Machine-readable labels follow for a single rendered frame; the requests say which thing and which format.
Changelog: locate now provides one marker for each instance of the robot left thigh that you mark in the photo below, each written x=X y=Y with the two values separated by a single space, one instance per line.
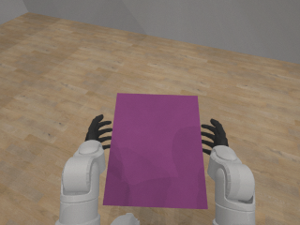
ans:
x=126 y=220

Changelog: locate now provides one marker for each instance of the left robot forearm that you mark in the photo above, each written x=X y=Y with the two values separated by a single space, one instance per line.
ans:
x=79 y=189

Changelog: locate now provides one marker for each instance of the robot left hand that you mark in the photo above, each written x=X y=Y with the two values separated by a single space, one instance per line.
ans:
x=94 y=132

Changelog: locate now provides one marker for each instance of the right robot forearm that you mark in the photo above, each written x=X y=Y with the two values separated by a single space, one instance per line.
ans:
x=234 y=188

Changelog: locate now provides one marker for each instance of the carton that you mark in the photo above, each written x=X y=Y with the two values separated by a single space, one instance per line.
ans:
x=156 y=153

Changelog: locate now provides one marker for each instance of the robot right hand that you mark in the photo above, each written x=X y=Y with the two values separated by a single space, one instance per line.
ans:
x=218 y=139

